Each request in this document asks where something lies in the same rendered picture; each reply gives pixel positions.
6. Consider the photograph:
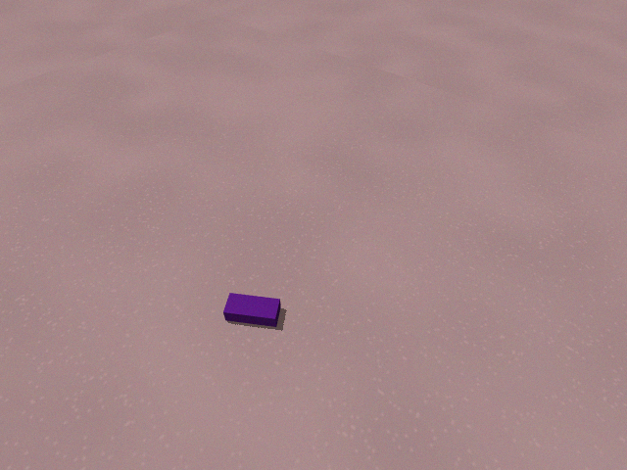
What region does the carton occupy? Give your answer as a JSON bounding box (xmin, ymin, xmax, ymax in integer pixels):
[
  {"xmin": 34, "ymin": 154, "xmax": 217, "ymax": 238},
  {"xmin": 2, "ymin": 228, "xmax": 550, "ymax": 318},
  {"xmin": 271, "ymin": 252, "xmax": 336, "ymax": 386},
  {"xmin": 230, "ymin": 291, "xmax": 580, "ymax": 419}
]
[{"xmin": 223, "ymin": 293, "xmax": 281, "ymax": 327}]

